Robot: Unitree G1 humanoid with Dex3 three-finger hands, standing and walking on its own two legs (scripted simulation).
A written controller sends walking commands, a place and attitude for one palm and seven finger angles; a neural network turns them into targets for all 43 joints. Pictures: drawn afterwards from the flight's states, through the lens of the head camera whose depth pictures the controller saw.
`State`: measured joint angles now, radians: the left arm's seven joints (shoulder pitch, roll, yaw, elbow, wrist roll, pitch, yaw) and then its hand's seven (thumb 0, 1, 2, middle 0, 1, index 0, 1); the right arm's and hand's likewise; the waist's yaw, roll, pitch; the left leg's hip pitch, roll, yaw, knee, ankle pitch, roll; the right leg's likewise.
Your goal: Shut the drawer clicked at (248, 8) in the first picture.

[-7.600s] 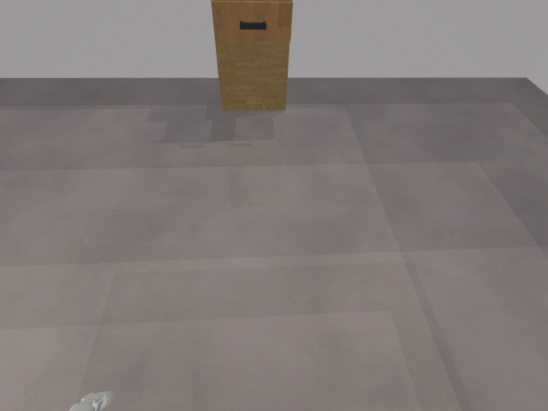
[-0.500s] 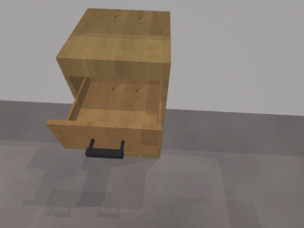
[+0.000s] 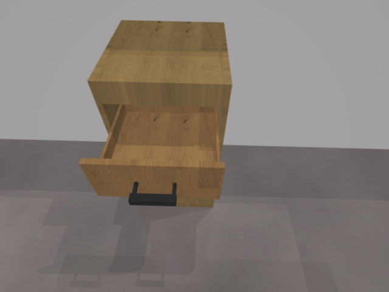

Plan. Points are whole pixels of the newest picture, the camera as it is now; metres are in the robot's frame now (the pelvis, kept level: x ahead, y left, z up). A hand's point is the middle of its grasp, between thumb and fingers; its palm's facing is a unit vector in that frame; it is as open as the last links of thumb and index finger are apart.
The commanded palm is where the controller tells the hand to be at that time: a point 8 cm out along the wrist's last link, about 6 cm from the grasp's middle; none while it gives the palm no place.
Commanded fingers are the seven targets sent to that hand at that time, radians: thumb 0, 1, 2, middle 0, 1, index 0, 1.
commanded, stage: look again from close up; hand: left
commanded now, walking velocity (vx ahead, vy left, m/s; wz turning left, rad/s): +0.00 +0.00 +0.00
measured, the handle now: (154, 192) +0.39 +0.14 -0.12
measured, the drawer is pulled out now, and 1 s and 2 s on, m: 0.24 0.24 0.24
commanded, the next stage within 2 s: raise the hand and make a fist in 0.04 s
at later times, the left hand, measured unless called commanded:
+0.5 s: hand (132, 270) +0.17 +0.14 -0.03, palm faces +0.05 -1.00 -0.04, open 6.3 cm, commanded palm +0.11 +0.21 -0.06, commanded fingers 0.00 0.90 0.90 -0.58 -0.71 -0.58 -0.71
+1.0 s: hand (128, 263) +0.18 +0.15 -0.04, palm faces +0.09 -1.00 -0.02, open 3.7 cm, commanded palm +0.13 +0.20 -0.04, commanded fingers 0.00 0.90 0.90 -1.08 -1.25 -1.08 -1.25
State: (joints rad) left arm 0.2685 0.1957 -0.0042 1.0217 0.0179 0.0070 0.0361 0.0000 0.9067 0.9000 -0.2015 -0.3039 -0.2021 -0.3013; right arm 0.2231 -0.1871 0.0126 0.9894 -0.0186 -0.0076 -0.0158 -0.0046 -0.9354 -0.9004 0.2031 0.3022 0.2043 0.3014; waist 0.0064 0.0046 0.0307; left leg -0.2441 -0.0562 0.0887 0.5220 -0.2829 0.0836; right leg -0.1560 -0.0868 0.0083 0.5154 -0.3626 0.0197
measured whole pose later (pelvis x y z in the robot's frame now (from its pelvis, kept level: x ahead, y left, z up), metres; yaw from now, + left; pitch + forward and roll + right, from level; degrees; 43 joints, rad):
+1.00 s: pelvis -0.02 -0.06 -0.08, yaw +2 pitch +15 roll +0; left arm 0.43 0.20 0.23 0.02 -0.32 -0.35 -0.29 0.02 0.90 0.90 -0.89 -1.05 -0.89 -1.05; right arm 0.24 -0.18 -0.02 0.60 0.03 -0.19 -0.05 0.01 -0.90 -0.90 0.21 0.30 0.21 0.30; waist -0.03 0.02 -0.15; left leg -0.89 0.02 0.00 1.11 -0.49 0.00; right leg -0.84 0.02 -0.09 1.10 -0.53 -0.06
